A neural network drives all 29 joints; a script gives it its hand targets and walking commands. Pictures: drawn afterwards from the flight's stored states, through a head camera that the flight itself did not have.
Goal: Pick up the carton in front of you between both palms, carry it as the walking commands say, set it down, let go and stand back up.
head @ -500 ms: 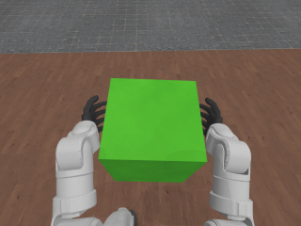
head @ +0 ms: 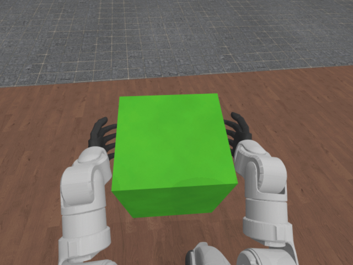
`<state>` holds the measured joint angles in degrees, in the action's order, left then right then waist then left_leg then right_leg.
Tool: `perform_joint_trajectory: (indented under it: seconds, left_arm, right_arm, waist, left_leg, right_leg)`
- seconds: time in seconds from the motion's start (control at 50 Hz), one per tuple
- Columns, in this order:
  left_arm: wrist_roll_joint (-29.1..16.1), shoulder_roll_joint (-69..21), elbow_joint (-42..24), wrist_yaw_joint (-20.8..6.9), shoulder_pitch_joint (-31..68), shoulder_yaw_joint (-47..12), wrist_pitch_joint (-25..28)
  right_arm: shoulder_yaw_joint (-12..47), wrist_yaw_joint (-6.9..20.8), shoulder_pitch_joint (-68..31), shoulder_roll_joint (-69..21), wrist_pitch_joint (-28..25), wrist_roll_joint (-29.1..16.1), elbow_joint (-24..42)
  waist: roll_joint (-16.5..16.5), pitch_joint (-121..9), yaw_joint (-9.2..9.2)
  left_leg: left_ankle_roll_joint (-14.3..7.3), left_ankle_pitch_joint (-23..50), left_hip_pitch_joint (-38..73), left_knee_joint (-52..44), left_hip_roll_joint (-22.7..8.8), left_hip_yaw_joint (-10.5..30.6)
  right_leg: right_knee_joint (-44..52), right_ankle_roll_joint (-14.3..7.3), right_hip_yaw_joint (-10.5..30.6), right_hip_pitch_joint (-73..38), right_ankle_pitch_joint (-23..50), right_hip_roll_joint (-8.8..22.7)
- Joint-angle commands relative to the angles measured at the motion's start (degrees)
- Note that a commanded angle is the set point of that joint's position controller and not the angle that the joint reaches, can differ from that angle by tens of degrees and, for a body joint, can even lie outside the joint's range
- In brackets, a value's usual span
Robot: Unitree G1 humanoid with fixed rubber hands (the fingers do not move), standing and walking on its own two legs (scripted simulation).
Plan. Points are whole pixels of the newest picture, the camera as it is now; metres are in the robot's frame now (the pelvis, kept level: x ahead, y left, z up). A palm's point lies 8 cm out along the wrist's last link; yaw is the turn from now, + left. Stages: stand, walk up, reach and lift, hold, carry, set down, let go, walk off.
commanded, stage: carry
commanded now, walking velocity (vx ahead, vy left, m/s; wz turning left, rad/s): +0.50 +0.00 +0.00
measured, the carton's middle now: (171, 161) +0.34 -0.01 +0.03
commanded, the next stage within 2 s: none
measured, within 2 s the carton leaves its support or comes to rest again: neither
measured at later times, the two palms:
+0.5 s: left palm (112, 77) +0.65 +0.15 +0.05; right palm (204, 74) +0.66 -0.15 +0.04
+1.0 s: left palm (120, 38) +0.97 +0.15 +0.01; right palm (190, 38) +0.97 -0.15 +0.02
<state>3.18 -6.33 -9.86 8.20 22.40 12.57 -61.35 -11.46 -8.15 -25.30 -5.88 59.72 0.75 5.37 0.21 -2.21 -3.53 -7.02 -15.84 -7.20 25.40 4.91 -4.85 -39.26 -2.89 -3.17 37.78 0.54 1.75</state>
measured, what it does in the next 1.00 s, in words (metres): goes down: right foot 0.05 m lower, then left foot 0.05 m lower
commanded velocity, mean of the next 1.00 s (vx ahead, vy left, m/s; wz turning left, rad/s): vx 0.50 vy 0.00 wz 0.00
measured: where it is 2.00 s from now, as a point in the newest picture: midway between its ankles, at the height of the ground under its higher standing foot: (161, 127)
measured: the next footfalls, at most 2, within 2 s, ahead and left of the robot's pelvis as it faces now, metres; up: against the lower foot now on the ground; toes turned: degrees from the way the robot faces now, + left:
right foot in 0.14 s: +0.25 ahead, -0.06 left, -0.05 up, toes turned -3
left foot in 0.62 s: +0.58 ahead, +0.06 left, -0.09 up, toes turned +3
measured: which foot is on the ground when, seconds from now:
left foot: down 0.00-0.14, up 0.16-0.60, down 0.62-1.00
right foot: up 0.00-0.12, down 0.14-0.64, up 0.66-1.00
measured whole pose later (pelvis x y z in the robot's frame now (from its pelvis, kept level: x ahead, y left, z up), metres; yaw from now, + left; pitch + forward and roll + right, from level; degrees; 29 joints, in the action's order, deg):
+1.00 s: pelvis +0.64 +0.01 -0.09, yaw +0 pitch +5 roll -1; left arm 3.1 -6.3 -8.5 8.4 22.4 12.6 -61.1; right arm -11.4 -8.5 -25.1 -5.6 59.5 0.6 4.1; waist 0.3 -2.9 -3.6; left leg -6.3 -14.4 -9.8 26.7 4.2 -4.5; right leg -43.2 -2.4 -1.8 38.7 -3.0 2.5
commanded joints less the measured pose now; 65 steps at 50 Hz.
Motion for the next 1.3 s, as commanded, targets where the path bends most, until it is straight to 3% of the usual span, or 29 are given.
perform_joint_trajectory:
  seconds: [0.0,0.06,0.1,0.12,0.14,0.16,0.18,0.2,0.24,0.38,0.5,0.56,0.58,0.6,0.62,0.64,0.66,0.72,0.88,1.02,1.1,1.12,1.14,1.16,1.18,1.2,1.22,1.24,1.28]
  left_arm:
    - [-12.93,-42.65,-1.2,-4.18,32.27,-39.46,-0.02]
    - [-11.95,-39.46,0.1,-3.68,29.74,-37.25,-1.12]
    - [-11.07,-37.71,0.81,-3.27,28.57,-35.17,-1.49]
    - [-10.64,-36.94,1.95,-3.2,27.09,-34.0,-1.75]
    - [-9.81,-35.35,3.67,-2.86,28.32,-32.66,-2.05]
    - [-10.94,-36.74,3.96,-3.05,27.99,-33.44,-2.24]
    - [-12.67,-40.74,2.99,-3.68,29.14,-34.55,-1.93]
    - [-15.08,-44.59,1.14,-4.56,33.74,-36.79,-1.55]
    - [-19.42,-50.08,-1.14,-6.33,41.21,-41.66,-0.32]
    - [-20.01,-49.53,1.14,-7.73,35.0,-42.86,2.0]
    - [-18.03,-44.86,0.27,-6.58,31.54,-40.99,1.51]
    - [-16.68,-41.71,1.95,-5.49,29.55,-39.35,0.06]
    - [-16.41,-40.72,2.1,-5.21,30.47,-38.88,-0.51]
    - [-16.1,-39.62,2.02,-4.86,31.74,-38.03,-0.99]
    - [-15.66,-39.27,2.5,-4.49,32.27,-37.03,-1.62]
    - [-16.07,-39.51,3.47,-4.11,30.6,-36.66,-2.32]
    - [-16.03,-39.91,0.79,-3.64,33.48,-36.81,-2.26]
    - [-13.97,-43.96,1.45,-3.51,35.41,-34.87,-1.72]
    - [-11.36,-46.07,2.69,-4.28,30.96,-37.26,1.14]
    - [-12.68,-42.24,-0.38,-4.07,31.93,-38.63,0.04]
    - [-11.36,-38.09,1.8,-3.47,28.42,-35.32,-1.43]
    - [-10.93,-37.27,2.04,-3.3,28.06,-34.31,-1.6]
    - [-10.54,-36.57,3.01,-3.25,26.97,-33.23,-1.86]
    - [-9.74,-35.08,4.67,-2.88,27.68,-31.84,-2.13]
    - [-10.61,-35.99,4.86,-2.96,28.43,-32.42,-2.31]
    - [-12.3,-39.93,3.85,-3.51,29.1,-33.54,-1.99]
    - [-14.56,-43.81,1.82,-4.34,33.4,-35.69,-1.52]
    - [-16.86,-47.3,0.08,-5.23,37.69,-38.37,-0.97]
    - [-20.16,-51.0,-1.17,-6.69,42.58,-41.89,0.52]
  right_arm:
    - [38.52,6.81,-27.71,-44.48,1.33,-14.87,3.29]
    - [37.7,6.14,-26.88,-42.33,2.22,-14.19,2.55]
    - [37.07,5.67,-28.47,-41.14,2.78,-14.01,2.62]
    - [36.54,5.41,-30.17,-40.34,3.15,-14.13,2.62]
    - [35.29,5.21,-29.27,-40.94,3.94,-13.78,0.36]
    - [34.96,4.89,-27.76,-41.02,4.13,-12.86,0.89]
    - [35.6,4.79,-31.11,-42.7,4.04,-12.71,3.47]
    - [35.05,4.82,-32.91,-44.62,3.7,-12.14,3.52]
    - [34.16,5.05,-32.43,-46.74,2.57,-10.06,2.31]
    - [36.63,4.96,-25.89,-47.21,-0.3,-8.69,1.44]
    - [38.46,4.69,-27.5,-43.65,0.67,-10.02,6.34]
    - [35.81,4.08,-24.65,-39.0,2.26,-8.89,4.64]
    - [34.58,3.8,-23.66,-37.55,2.68,-8.33,3.87]
    - [33.17,3.49,-22.98,-36.03,3.1,-7.86,3.19]
    - [31.56,2.96,-22.71,-34.32,3.56,-7.41,1.88]
    - [31.51,2.65,-24.38,-34.1,3.89,-8.09,1.82]
    - [32.32,3.0,-25.31,-36.84,4.12,-10.1,2.0]
    - [37.66,5.45,-34.83,-45.78,3.3,-15.69,4.48]
    - [39.98,7.55,-32.1,-49.46,0.6,-17.03,2.38]
    - [38.26,6.5,-27.9,-44.41,1.22,-14.77,2.48]
    - [37.24,5.61,-27.81,-42.07,2.52,-13.92,1.52]
    - [36.79,5.37,-28.51,-41.43,2.81,-13.84,1.5]
    - [36.3,5.09,-29.83,-40.59,3.16,-13.92,1.53]
    - [35.42,4.9,-29.9,-41.21,3.92,-13.87,-0.1]
    - [34.82,4.59,-28.63,-41.49,4.18,-13.14,-0.11]
    - [35.48,4.48,-31.3,-43.05,4.06,-12.9,2.31]
    - [35.25,4.54,-33.55,-45.24,3.69,-12.7,2.9]
    - [34.69,4.66,-33.79,-46.62,3.11,-11.84,2.65]
    - [34.72,4.98,-33.02,-48.22,1.85,-10.39,1.83]
  waist:
    - [5.27,-15.03,-2.45]
    - [6.75,-16.03,0.8]
    - [4.47,-20.11,6.13]
    - [-1.81,-23.2,7.01]
    - [-14.8,-26.41,6.18]
    - [-13.98,-30.87,8.77]
    - [-9.44,-27.63,8.57]
    - [-3.58,-22.9,7.38]
    - [-0.02,-19.38,5.32]
    - [-5.29,-19.97,6.97]
    - [-6.08,-16.19,9.41]
    - [-6.56,-17.33,6.3]
    - [-5.0,-18.77,3.47]
    - [-0.54,-21.34,1.46]
    - [7.15,-23.45,2.54]
    - [16.82,-29.3,-0.32]
    - [12.63,-27.55,-0.37]
    - [0.84,-19.6,1.41]
    - [5.05,-19.86,-0.01]
    - [5.25,-15.07,-2.36]
    - [5.58,-17.15,2.97]
    - [3.89,-19.52,5.56]
    - [-1.94,-23.27,6.37]
    - [-14.22,-26.41,5.85]
    - [-16.16,-30.66,8.38]
    - [-10.78,-28.48,8.51]
    - [-5.37,-23.87,7.44]
    - [-1.38,-20.67,6.12]
    - [-1.66,-19.99,4.66]
  left_leg:
    - [-0.11,44.95,15.21,0.66,-10.08,6.19]
    - [1.34,49.84,13.4,10.15,-10.46,5.15]
    - [3.35,42.73,6.0,27.99,-9.7,0.85]
    - [3.74,17.63,-6.31,39.75,-7.3,-0.55]
    - [6.71,-19.69,-25.68,55.24,0.91,1.74]
    - [6.6,-20.39,-36.04,65.52,0.96,6.97]
    - [4.15,-16.04,-38.4,62.55,-2.48,8.34]
    - [3.33,-12.57,-37.12,56.86,-4.05,8.06]
    - [3.65,-9.41,-31.09,46.96,-6.52,7.54]
    - [5.1,9.44,-33.33,23.34,-5.83,1.61]
    - [3.12,25.59,-25.67,2.96,-2.05,-2.78]
    - [1.61,28.43,-12.84,-2.55,-0.87,-3.4]
    - [1.66,29.15,-5.83,-5.01,-2.24,-3.53]
    - [2.15,36.04,5.22,-0.84,-7.7,1.08]
    - [0.29,59.49,17.33,9.49,-19.4,15.05]
    - [-11.75,43.34,26.79,5.21,-27.83,35.03]
    - [-12.66,22.53,24.95,0.81,-26.08,38.79]
    - [-8.18,17.55,7.32,-3.63,-21.29,28.77]
    - [-3.62,43.82,11.79,-1.44,-16.36,14.8]
    - [-1.08,41.53,13.52,0.74,-10.65,7.26]
    - [1.36,45.48,10.43,16.41,-10.55,4.52]
    - [2.42,40.25,5.4,25.8,-9.76,2.0]
    - [2.98,17.92,-6.03,37.07,-7.84,0.65]
    - [5.89,-17.72,-23.13,51.53,0.0,0.83]
    - [6.77,-21.3,-35.77,63.48,1.76,5.74]
    - [4.5,-17.06,-38.73,62.22,-2.14,7.85]
    - [3.63,-13.78,-37.86,57.4,-3.84,7.75]
    - [3.52,-11.33,-35.48,51.65,-5.38,7.3]
    - [4.1,-8.66,-29.28,43.4,-6.91,6.84]
  right_leg:
    - [10.51,-1.16,-5.76,-2.38,8.97,-4.43]
    - [15.81,-2.63,-6.46,-14.19,11.19,-6.22]
    - [18.87,-2.62,-5.17,-30.46,13.48,-3.13]
    - [10.38,-3.79,3.55,-43.19,28.63,5.81]
    - [3.62,-13.64,25.06,-58.57,49.96,19.59]
    - [8.57,-21.09,35.4,-61.79,24.18,22.92]
    - [12.94,-19.07,34.31,-55.59,5.88,18.96]
    - [15.37,-16.03,30.04,-47.12,1.05,16.64]
    - [17.4,-12.72,23.65,-35.03,1.31,14.93]
    - [13.37,-7.22,10.25,-40.66,30.51,7.9]
    - [10.0,-5.56,4.65,-43.02,24.89,3.48]
    - [-0.65,-3.72,3.08,-40.38,28.08,3.42]
    - [-9.13,-2.39,1.01,-38.21,25.25,2.78]
    - [-20.28,-1.08,-0.61,-29.39,10.42,1.29]
    - [-28.99,0.54,-1.76,-15.18,-21.79,-2.38]
    - [-44.33,2.22,2.07,-0.79,-35.04,-7.91]
    - [-45.35,-0.11,4.99,5.27,-33.36,-5.72]
    - [-34.84,-1.17,5.08,2.39,-25.49,-1.03]
    - [-12.99,1.02,0.8,5.5,-10.35,0.21]
    - [9.86,-0.88,-4.41,-1.92,8.21,-3.44]
    - [17.49,-2.78,-5.57,-19.35,11.09,-4.91]
    - [17.97,-2.61,-4.98,-28.78,12.11,-3.22]
    - [10.5,-3.35,3.19,-41.36,25.5,4.98]
    - [4.35,-11.8,23.83,-55.09,46.87,18.63]
    - [8.01,-20.24,36.13,-61.15,27.38,22.97]
    - [12.24,-18.81,36.07,-55.74,7.18,19.79]
    - [14.74,-15.8,32.12,-47.32,0.48,16.97]
    - [16.16,-13.47,27.89,-40.12,0.77,15.56]
    - [18.17,-11.29,23.09,-31.89,-0.65,13.95]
